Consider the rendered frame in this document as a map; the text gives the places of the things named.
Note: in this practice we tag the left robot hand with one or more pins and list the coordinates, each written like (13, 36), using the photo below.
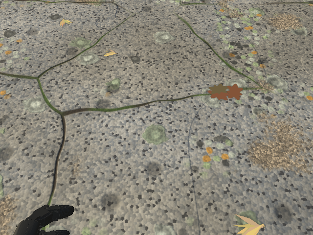
(42, 217)

